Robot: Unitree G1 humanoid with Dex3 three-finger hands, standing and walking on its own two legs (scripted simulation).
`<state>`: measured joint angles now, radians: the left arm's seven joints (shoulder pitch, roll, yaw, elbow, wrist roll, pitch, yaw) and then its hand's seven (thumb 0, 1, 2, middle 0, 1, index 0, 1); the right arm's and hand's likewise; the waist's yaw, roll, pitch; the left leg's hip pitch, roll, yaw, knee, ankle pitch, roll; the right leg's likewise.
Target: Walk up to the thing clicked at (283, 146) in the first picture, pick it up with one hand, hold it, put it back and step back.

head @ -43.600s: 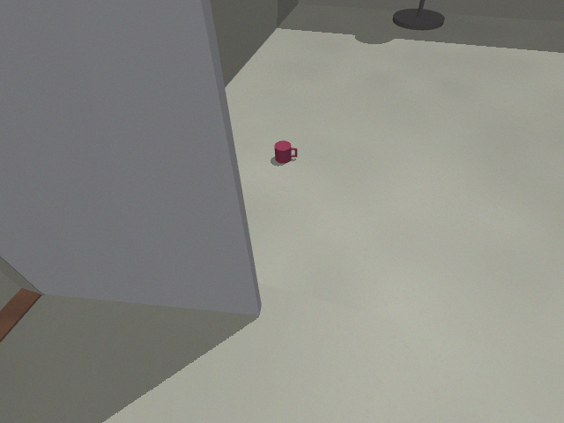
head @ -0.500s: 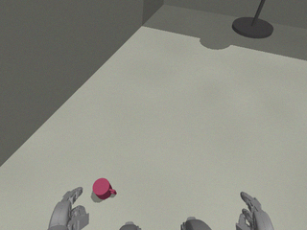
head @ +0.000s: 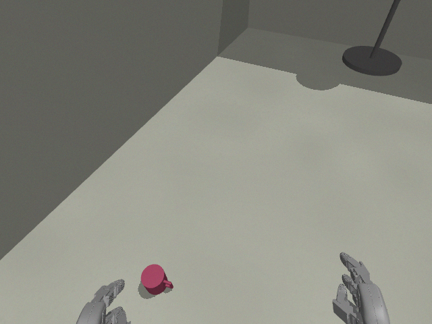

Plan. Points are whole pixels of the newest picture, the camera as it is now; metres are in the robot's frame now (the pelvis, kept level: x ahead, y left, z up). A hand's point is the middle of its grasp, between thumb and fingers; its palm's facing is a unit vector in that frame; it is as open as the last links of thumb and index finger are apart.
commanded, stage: home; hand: left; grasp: from above
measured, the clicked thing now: (158, 280) +0.43 +0.28 -0.67
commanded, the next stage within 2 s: stand in 1.68 s
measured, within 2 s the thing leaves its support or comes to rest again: neither
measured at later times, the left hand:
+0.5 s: hand out of the picture +0.16 +0.19 -0.05, palm faces +0.04 -0.98 -0.20, open 7.4 cm
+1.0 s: hand out of the picture +0.16 +0.18 -0.05, palm faces +0.04 -0.98 -0.20, open 7.4 cm
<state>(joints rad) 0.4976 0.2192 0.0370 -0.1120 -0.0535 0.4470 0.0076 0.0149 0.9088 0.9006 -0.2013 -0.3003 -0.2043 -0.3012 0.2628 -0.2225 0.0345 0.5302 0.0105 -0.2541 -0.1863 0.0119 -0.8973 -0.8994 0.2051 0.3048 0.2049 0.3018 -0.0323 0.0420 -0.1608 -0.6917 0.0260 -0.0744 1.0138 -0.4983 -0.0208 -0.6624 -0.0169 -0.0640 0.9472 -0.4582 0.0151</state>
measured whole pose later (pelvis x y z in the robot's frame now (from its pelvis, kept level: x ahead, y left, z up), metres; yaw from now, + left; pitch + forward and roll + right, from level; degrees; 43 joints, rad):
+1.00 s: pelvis +0.00 +0.01 +0.00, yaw +0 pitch +9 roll -3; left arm 0.50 0.23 0.03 -0.12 -0.05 0.46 0.01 0.01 0.91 0.90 -0.20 -0.30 -0.20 -0.30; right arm 0.29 -0.22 0.03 0.54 0.01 -0.25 -0.19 0.01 -0.90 -0.90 0.21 0.30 0.21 0.30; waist -0.04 0.05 -0.16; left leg -0.69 0.03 -0.07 1.02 -0.50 -0.01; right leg -0.66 -0.02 -0.06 0.94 -0.45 0.02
